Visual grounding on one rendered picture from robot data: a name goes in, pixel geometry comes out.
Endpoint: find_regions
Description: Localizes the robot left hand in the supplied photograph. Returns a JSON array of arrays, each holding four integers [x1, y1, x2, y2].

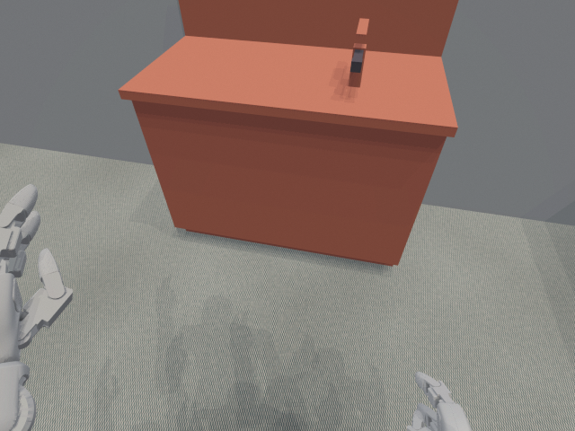
[[0, 184, 73, 363]]

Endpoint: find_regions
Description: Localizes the counter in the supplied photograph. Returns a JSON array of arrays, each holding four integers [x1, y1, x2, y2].
[[118, 0, 458, 266]]

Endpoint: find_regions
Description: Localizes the tap lever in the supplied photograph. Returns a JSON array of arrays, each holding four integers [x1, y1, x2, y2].
[[350, 49, 364, 73]]

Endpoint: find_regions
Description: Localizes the robot right hand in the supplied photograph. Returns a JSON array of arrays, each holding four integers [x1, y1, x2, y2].
[[407, 372, 472, 431]]

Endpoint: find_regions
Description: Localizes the left robot forearm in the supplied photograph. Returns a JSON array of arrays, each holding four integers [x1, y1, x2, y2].
[[0, 361, 37, 431]]

